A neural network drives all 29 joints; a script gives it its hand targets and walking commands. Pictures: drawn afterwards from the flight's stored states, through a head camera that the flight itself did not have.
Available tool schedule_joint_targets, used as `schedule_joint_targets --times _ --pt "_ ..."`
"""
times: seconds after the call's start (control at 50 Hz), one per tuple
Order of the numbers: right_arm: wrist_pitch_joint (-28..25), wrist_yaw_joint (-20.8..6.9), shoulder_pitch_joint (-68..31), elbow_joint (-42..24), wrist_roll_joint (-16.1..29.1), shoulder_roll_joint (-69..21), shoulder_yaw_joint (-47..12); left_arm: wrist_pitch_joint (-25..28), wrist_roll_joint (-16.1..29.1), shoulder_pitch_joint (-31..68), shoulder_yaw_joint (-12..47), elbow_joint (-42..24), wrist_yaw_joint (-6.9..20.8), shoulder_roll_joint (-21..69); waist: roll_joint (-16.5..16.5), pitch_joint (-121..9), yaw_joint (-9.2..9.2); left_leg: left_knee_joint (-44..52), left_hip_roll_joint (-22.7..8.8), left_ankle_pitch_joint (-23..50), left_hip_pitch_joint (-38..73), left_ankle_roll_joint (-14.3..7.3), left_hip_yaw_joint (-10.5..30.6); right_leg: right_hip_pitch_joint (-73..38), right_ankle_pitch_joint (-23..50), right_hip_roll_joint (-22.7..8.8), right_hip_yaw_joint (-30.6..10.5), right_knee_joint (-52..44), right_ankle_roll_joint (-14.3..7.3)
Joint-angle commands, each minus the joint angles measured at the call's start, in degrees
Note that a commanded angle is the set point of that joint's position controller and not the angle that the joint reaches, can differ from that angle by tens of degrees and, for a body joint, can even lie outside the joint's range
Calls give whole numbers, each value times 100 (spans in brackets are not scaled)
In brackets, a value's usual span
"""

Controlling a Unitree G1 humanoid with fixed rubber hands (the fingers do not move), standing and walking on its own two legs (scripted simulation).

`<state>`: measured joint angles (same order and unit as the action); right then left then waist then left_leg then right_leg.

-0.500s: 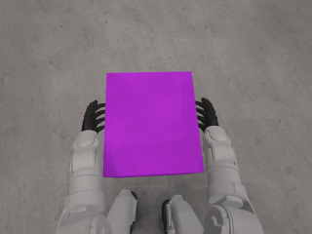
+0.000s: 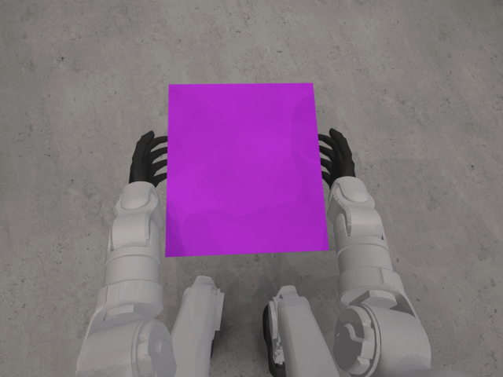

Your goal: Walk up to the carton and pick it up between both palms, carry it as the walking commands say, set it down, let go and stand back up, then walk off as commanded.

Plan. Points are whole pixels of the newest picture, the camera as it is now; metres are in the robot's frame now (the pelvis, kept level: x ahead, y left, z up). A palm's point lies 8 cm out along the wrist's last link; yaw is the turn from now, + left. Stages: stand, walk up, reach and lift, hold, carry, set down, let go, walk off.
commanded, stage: set down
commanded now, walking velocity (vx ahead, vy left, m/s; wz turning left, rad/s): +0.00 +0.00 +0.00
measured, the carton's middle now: (242, 182) +0.43 +0.03 -0.14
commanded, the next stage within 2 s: none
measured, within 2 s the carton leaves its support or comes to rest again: neither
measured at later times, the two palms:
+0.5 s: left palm (159, 182) +0.43 +0.19 -0.16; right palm (324, 180) +0.45 -0.13 -0.16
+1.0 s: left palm (169, 184) +0.45 +0.19 -0.25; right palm (311, 183) +0.47 -0.12 -0.25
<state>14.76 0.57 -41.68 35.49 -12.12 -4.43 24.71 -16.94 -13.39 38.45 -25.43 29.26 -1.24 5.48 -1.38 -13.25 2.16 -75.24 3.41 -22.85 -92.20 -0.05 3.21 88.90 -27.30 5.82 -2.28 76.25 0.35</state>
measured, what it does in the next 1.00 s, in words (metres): lowers itself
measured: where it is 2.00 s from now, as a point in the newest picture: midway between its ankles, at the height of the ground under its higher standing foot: (240, 346)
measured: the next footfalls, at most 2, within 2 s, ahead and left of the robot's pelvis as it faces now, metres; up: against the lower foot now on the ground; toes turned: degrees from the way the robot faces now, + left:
none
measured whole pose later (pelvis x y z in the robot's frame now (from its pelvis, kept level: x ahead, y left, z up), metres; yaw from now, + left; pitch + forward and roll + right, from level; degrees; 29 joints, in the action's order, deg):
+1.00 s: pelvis -0.03 +0.00 -0.14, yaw -1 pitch +46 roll -2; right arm 14.4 5.2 -62.8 45.3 -6.9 3.4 22.7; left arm -16.0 -9.0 60.2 -25.6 40.8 -3.1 -3.8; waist -1.6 -5.4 2.7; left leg -103.8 6.1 -27.5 -122.1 2.0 3.7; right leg 119.0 -32.9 9.1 -1.7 105.7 1.8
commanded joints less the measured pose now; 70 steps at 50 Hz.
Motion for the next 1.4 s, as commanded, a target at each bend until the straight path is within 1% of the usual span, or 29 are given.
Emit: schedule_joint_targets --times 0.0,0.22,0.4,0.92,1.2,1.38 --pt "-37 -1232 -3071 401 667 -5240 -3079 73 740 3168 3365 426 1234 5110 135 -4586 55 291 401 1715 3389 142 -147 -1369 1283 412 146 -552 68" --pt "-37 -1093 -3738 615 787 -5074 -2902 64 781 3832 3124 751 1097 4980 131 -4708 74 -303 450 1302 2774 146 -241 -632 873 459 280 103 92" --pt "-35 -987 -4294 705 867 -4932 -2824 71 846 4386 2978 897 1044 4817 113 -4890 102 -790 485 1148 2317 161 -340 -262 713 486 359 586 100" --pt "-130 -717 -5433 851 1074 -4517 -2768 169 1063 5514 2761 1118 1053 4227 51 -5217 184 -2116 477 1249 1098 205 -558 477 840 534 478 1885 102" --pt "-177 -663 -6039 977 1193 -4159 -2705 218 1162 6123 2657 1273 1040 3892 59 -5105 207 -2734 422 1140 711 203 -627 889 719 491 541 2523 87" --pt "-246 -652 -6366 1051 1309 -3928 -2719 287 1264 6442 2643 1376 1044 3690 46 -4930 228 -3133 383 1219 570 195 -642 1116 756 454 574 2918 79"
